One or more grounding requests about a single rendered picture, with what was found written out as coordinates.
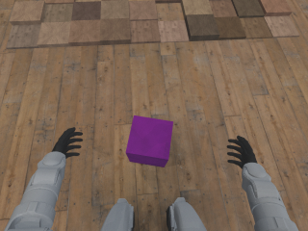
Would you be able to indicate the left robot hand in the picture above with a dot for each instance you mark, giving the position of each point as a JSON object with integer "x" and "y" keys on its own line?
{"x": 62, "y": 145}

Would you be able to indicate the right robot hand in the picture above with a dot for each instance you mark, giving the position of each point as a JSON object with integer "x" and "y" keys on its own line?
{"x": 246, "y": 156}

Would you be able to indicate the robot left forearm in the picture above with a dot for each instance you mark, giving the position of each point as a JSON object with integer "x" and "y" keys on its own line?
{"x": 37, "y": 206}

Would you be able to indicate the robot right thigh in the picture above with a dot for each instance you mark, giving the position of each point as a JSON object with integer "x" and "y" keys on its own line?
{"x": 184, "y": 217}

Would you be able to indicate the robot right forearm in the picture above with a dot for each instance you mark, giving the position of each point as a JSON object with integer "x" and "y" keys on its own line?
{"x": 265, "y": 202}

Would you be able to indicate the carton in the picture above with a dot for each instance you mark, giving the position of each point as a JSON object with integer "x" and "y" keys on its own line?
{"x": 149, "y": 141}

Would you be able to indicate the right robot shin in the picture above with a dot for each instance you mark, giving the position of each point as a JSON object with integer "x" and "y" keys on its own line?
{"x": 179, "y": 199}

